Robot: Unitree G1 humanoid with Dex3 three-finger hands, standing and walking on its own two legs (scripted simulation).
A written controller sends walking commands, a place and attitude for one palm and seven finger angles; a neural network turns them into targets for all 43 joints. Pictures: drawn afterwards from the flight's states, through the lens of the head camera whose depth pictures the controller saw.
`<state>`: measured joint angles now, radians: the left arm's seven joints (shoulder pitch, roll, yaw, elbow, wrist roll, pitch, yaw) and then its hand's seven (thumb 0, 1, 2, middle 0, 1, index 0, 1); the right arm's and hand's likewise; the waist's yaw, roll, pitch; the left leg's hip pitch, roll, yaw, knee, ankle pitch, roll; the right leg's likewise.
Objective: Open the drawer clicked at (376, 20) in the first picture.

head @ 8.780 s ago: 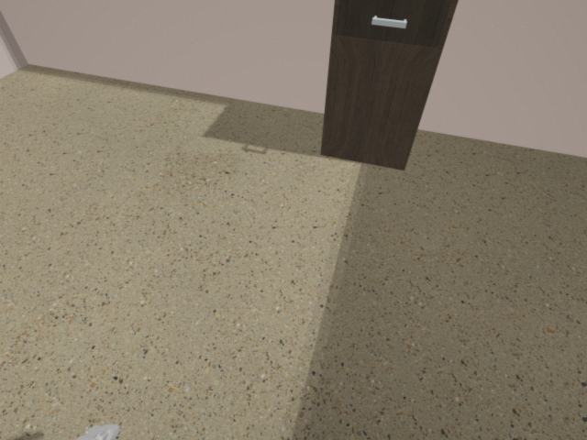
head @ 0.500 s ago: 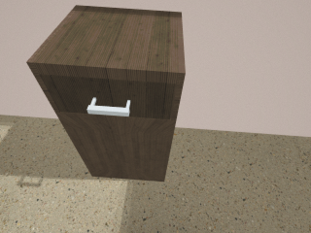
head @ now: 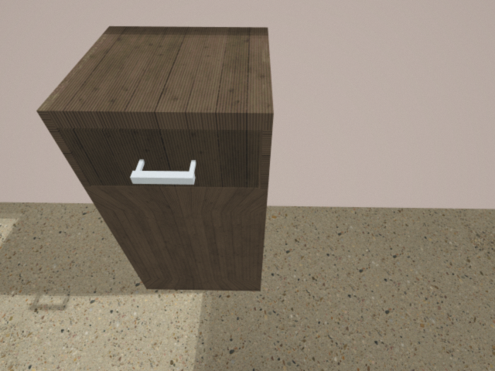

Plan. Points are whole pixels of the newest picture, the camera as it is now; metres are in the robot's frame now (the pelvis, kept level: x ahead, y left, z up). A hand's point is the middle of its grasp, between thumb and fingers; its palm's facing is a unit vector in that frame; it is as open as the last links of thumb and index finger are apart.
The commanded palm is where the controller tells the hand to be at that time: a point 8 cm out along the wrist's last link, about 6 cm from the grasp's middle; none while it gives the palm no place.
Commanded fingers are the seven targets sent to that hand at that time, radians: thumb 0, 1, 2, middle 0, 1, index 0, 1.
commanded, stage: come to a stop and stand still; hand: left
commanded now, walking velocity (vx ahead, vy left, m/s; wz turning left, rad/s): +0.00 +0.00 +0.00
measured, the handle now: (165, 170) +0.53 +0.23 -0.01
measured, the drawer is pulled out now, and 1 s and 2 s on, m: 0.00 0.00 0.00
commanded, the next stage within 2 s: look again from close up in 1.00 s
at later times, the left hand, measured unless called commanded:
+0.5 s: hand out of the picture +0.01 +0.12 -0.17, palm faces +0.02 -0.98 -0.18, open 7.3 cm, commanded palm none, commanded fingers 0.00 0.90 0.90 -0.20 -0.30 -0.20 -0.30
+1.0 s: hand out of the picture +0.03 +0.10 -0.17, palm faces +0.05 -0.98 -0.19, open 7.3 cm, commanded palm none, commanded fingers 0.00 0.90 0.90 -0.20 -0.30 -0.20 -0.30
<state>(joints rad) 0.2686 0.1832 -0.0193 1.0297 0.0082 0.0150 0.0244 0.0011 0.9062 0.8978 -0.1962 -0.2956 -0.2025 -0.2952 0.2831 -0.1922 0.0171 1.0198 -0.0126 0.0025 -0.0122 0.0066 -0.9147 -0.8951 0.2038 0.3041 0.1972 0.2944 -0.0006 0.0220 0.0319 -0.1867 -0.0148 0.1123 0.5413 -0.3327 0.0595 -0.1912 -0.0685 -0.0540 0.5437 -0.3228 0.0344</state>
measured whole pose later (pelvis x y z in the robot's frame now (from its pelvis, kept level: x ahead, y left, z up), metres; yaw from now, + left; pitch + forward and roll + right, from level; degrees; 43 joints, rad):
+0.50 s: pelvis +0.02 -0.04 +0.00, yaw +0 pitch +0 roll +1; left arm 0.30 0.14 -0.02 1.11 0.01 0.00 0.03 0.01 0.91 0.90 -0.20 -0.30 -0.20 -0.30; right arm 0.28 -0.15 0.02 1.12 -0.01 -0.01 -0.03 0.00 -0.91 -0.90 0.20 0.30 0.20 0.29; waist 0.01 0.00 0.03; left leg -0.15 0.03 0.09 0.47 -0.31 -0.01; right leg -0.17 -0.02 -0.07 0.51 -0.33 -0.02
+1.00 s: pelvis +0.03 -0.07 +0.00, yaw +0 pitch +0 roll +1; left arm 0.29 0.15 0.00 1.12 0.01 -0.01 0.03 0.01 0.92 0.90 -0.20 -0.30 -0.20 -0.30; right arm 0.28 -0.14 0.02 1.14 -0.01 -0.01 -0.04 0.01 -0.92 -0.90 0.20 0.30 0.20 0.29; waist 0.01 0.00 0.02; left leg -0.12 0.06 0.08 0.45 -0.32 -0.04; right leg -0.13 0.01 -0.09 0.48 -0.34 -0.05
